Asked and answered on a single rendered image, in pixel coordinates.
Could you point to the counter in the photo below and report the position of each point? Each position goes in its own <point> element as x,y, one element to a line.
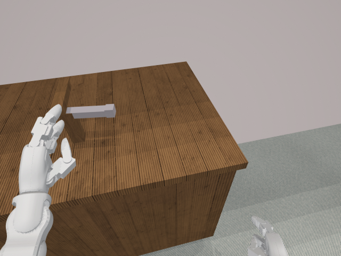
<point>155,176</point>

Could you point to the robot right hand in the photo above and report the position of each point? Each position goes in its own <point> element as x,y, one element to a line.
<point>270,245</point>

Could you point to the robot left forearm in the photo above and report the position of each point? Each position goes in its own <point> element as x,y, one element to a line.
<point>28,225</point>

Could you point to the tap lever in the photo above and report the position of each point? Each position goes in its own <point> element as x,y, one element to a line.
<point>107,110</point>

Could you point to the robot left hand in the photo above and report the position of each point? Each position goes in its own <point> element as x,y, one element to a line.
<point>35,159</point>

